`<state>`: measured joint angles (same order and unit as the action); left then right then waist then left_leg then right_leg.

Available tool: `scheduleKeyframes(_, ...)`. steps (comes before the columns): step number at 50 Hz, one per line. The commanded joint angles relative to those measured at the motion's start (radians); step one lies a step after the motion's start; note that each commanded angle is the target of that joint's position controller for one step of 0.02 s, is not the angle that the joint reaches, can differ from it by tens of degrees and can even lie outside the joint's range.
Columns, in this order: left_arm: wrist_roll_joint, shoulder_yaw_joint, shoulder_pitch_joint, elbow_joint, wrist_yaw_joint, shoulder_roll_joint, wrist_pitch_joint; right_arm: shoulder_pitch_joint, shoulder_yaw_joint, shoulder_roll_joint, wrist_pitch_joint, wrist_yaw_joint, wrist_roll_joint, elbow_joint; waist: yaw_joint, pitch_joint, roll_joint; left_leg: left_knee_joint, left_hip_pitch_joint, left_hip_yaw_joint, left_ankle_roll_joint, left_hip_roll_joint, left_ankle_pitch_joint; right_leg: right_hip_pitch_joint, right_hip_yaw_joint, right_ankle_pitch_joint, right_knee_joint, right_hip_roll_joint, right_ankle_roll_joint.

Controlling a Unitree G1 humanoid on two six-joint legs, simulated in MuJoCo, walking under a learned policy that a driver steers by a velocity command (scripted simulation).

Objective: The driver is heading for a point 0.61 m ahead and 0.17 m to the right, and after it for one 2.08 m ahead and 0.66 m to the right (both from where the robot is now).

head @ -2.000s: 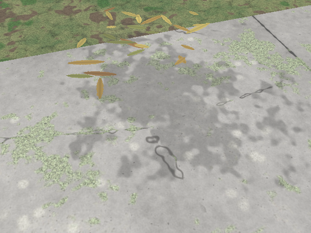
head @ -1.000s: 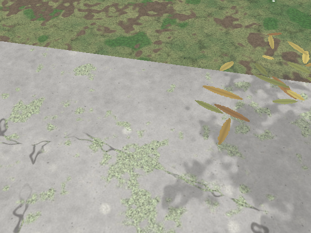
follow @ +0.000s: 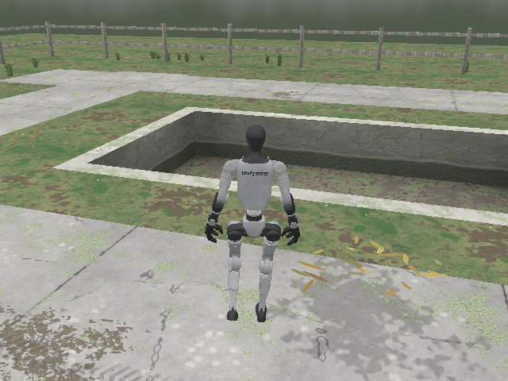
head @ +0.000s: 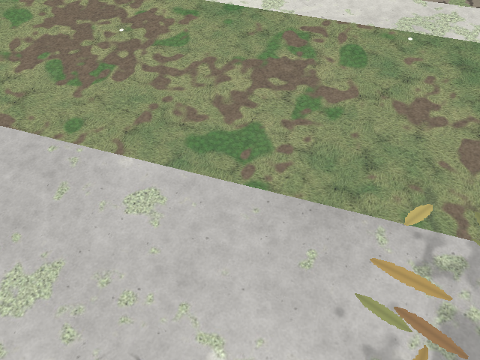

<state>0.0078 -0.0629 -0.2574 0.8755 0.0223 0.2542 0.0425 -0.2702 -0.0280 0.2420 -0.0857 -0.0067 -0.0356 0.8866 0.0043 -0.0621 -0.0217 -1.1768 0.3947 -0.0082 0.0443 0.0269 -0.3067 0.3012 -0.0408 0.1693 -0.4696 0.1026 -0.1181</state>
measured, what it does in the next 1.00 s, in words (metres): walks ahead, turning right: left foot, then right foot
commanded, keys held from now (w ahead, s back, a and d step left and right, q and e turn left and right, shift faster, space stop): w+e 0.80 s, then e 0.20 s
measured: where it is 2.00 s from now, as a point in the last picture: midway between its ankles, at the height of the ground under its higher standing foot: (306, 329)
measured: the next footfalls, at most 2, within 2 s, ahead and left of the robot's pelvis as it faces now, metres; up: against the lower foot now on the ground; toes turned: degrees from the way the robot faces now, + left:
left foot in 0.40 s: +0.41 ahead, +0.09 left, +0.00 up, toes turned -16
right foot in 0.92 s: +0.56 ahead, -0.21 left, +0.00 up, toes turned -36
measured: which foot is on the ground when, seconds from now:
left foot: up 0.00-0.38, down 0.40-0.92, up 0.94-1.00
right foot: down 0.00-0.40, up 0.42-0.90, down 0.92-1.00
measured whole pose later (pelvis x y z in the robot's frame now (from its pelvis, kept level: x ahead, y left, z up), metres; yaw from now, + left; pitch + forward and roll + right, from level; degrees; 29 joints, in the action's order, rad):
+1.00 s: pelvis +0.49 -0.10 -0.02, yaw -35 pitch +2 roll +1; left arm 0.02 -0.04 -0.08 0.70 0.03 0.26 0.02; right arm -0.33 -0.04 0.25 -0.04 0.02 -0.01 0.85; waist 0.05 -0.09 0.00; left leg -1.20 0.29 0.09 -0.03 0.06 -0.51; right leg 0.47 -0.06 0.17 -0.61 0.07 -0.13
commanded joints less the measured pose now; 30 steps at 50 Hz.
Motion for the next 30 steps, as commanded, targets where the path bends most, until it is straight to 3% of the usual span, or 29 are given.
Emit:
scheduleKeyframes(1, -0.010, -0.024, -0.051, -0.033, -0.006, 0.109, 0.026, -0.051, -0.014, 0.076, 0.022, -0.004, -0.017, -0.063, 0.028, 0.060, 0.050, 0.043, 0.136, -0.025, -0.037, 0.057, 0.034, -0.108, 0.328, -0.237, 0.259, -0.252, -0.153)
scheduleKeyframes(4, -0.012, -0.033, -0.099, -0.024, -0.010, 0.140, 0.030, 0.050, -0.012, 0.072, 0.039, -0.007, -0.015, -0.106, 0.011, 0.027, 0.060, 0.164, 0.201, -0.003, -0.076, 0.064, 0.121, -0.081, 0.303, -0.216, 0.294, -0.222, -0.150)
scheduleKeyframes(7, -0.013, -0.033, -0.165, -0.014, -0.012, 0.135, 0.024, 0.185, -0.010, 0.073, 0.040, -0.010, -0.010, -0.153, -0.037, 0.008, 0.072, 0.320, 0.264, 0.001, -0.098, 0.058, 0.241, -0.132, 0.315, -0.228, 0.289, -0.204, -0.119)
scheduleKeyframes(14, 0.006, -0.038, -0.253, -0.015, -0.029, 0.151, 0.014, 0.374, 0.005, 0.077, 0.023, -0.017, 0.007, -0.231, -0.103, 0.018, 0.094, 0.546, 0.257, -0.006, -0.084, -0.005, 0.277, -0.288, 0.383, -0.390, 0.175, -0.221, -0.099)
scheduleKeyframes(16, 0.010, -0.043, -0.218, -0.031, -0.038, 0.167, 0.014, 0.340, 0.001, 0.098, 0.013, -0.016, 0.010, -0.235, -0.071, 0.024, 0.104, 0.616, 0.160, -0.024, -0.063, -0.017, 0.234, -0.283, 0.416, -0.421, 0.134, -0.235, -0.077)
scheduleKeyframes(18, 0.011, -0.048, -0.152, -0.053, -0.035, 0.188, 0.018, 0.182, -0.014, 0.136, 0.001, -0.003, 0.014, -0.191, 0.005, 0.079, 0.102, 0.687, -0.089, -0.012, -0.029, -0.060, 0.163, -0.219, 0.418, -0.530, 0.013, -0.207, -0.038)
scheduleKeyframes(19, 0.002, -0.046, -0.138, -0.056, -0.025, 0.182, 0.025, 0.050, -0.028, 0.170, -0.013, 0.010, 0.006, -0.159, 0.071, 0.154, 0.045, 0.743, -0.286, -0.038, 0.002, -0.025, 0.180, -0.161, 0.371, -0.512, -0.167, -0.144, -0.014)
scheduleKeyframes(20, -0.010, -0.027, -0.146, -0.088, -0.017, 0.114, 0.035, -0.113, -0.046, 0.246, -0.019, 0.030, -0.016, -0.155, 0.123, 0.312, -0.065, 0.767, -0.520, -0.261, 0.052, 0.206, -0.030, -0.043, 0.291, -0.255, -0.435, -0.085, 0.008)
scheduleKeyframes(21, -0.040, -0.012, -0.278, -0.111, -0.019, 0.037, 0.029, -0.100, -0.065, 0.322, -0.003, 0.033, -0.027, -0.161, 0.041, 0.395, -0.291, 0.869, -0.719, -0.704, 0.173, 0.440, -0.082, 0.262, 0.167, 0.404, -0.680, 0.063, 0.038)
scheduleKeyframes(22, -0.001, -0.020, -0.258, -0.079, -0.030, 0.129, 0.011, -0.049, -0.060, 0.239, 0.011, 0.027, -0.010, -0.165, 0.027, 0.299, -0.148, 0.889, -0.614, -0.751, 0.181, 0.414, -0.211, 0.363, 0.156, 0.351, -0.776, -0.037, 0.027)
scheduleKeyframes(23, 0.010, -0.025, -0.174, -0.080, -0.021, 0.141, 0.006, 0.011, -0.038, 0.146, 0.012, 0.023, -0.001, -0.178, 0.028, 0.168, -0.032, 0.909, -0.474, -0.575, 0.153, 0.356, -0.177, 0.354, 0.152, 0.242, -0.768, -0.076, 0.030)
scheduleKeyframes(24, 0.012, -0.023, -0.127, -0.090, -0.011, 0.122, 0.004, 0.045, -0.028, 0.109, 0.010, 0.018, -0.001, -0.173, 0.014, 0.103, -0.007, 0.935, -0.378, -0.431, 0.129, 0.304, -0.035, 0.330, 0.141, 0.182, -0.731, -0.105, 0.040)
scheduleKeyframes(26, 0.030, -0.022, -0.111, -0.096, 0.009, 0.105, -0.018, 0.027, -0.022, 0.095, -0.002, 0.020, 0.004, -0.148, -0.007, 0.062, -0.081, 0.966, -0.289, -0.246, 0.093, 0.233, 0.154, 0.288, 0.123, 0.150, -0.690, -0.140, 0.059)
scheduleKeyframes(30, 0.030, -0.014, -0.035, -0.135, 0.030, 0.079, -0.042, -0.024, -0.031, 0.111, -0.031, 0.009, 0.021, -0.114, -0.017, 0.059, -0.077, 1.005, -0.294, -0.103, 0.111, 0.235, 0.345, 0.352, 0.104, 0.073, -0.677, -0.157, 0.076)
